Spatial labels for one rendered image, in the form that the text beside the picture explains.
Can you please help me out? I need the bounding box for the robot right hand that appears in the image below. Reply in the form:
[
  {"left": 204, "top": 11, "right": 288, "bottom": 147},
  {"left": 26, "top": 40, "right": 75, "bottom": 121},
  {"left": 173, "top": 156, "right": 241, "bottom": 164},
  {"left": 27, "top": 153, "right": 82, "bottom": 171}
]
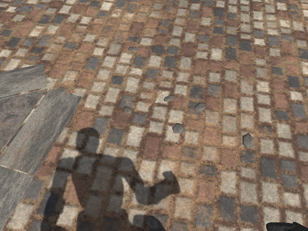
[{"left": 266, "top": 221, "right": 308, "bottom": 231}]

